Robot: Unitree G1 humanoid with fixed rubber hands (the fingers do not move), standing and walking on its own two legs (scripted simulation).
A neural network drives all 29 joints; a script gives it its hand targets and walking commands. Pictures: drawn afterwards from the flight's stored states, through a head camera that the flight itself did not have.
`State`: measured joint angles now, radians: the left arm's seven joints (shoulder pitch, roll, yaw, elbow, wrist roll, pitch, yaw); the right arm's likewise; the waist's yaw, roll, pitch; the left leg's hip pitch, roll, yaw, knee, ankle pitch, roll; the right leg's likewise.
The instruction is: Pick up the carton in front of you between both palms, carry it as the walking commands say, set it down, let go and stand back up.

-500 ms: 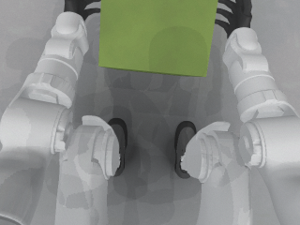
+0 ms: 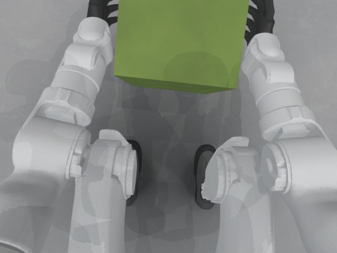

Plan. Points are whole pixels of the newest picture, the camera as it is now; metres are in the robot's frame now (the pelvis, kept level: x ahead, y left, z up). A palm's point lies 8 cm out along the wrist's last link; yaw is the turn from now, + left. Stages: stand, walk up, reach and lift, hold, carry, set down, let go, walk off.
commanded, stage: reach and lift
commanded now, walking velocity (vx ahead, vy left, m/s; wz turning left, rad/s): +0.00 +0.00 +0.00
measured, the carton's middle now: (177, 41) +0.52 +0.01 -0.21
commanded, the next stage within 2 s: none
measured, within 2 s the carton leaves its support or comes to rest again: neither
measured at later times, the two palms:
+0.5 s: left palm out of the picture +0.48 +0.17 +0.06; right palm out of the picture +0.50 -0.12 +0.07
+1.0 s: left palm out of the picture +0.44 +0.17 +0.22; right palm out of the picture +0.46 -0.13 +0.23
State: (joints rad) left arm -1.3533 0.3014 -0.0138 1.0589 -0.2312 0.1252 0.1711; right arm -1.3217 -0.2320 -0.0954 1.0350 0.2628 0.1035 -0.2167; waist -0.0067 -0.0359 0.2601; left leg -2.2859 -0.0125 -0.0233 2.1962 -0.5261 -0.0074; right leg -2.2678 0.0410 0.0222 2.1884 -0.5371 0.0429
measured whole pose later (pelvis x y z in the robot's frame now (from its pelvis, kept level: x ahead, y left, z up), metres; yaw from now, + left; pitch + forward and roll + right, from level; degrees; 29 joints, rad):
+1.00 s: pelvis +0.06 -0.01 +0.26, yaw +3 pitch +31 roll +0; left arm -0.62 -0.07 0.35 0.61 0.18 0.34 0.03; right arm -0.62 0.10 -0.39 0.61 -0.16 0.33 -0.06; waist 0.00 -0.02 -0.24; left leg -1.41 -0.04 -0.05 1.34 -0.47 -0.02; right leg -1.38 0.06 0.06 1.35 -0.50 0.02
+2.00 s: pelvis +0.09 -0.01 +0.41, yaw +4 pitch -5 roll +0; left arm -0.35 -0.17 0.32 0.38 0.30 0.61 -0.02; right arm -0.36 0.17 -0.34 0.40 -0.30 0.60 0.01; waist 0.01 -0.01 0.04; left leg -0.20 -0.02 -0.07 0.49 -0.21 -0.01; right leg -0.18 0.03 0.07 0.50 -0.24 0.00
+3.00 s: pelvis +0.10 -0.01 +0.41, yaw +4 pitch -8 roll +0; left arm -0.25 -0.15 0.21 0.21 0.26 0.77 -0.01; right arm -0.26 0.15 -0.23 0.22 -0.26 0.76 0.01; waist 0.00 -0.01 0.04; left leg -0.06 -0.02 -0.07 0.38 -0.18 -0.01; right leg -0.04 0.02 0.07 0.38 -0.20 0.00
